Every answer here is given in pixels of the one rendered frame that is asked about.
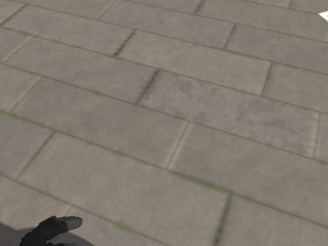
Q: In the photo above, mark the left robot hand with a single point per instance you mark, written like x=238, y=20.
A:
x=49, y=228

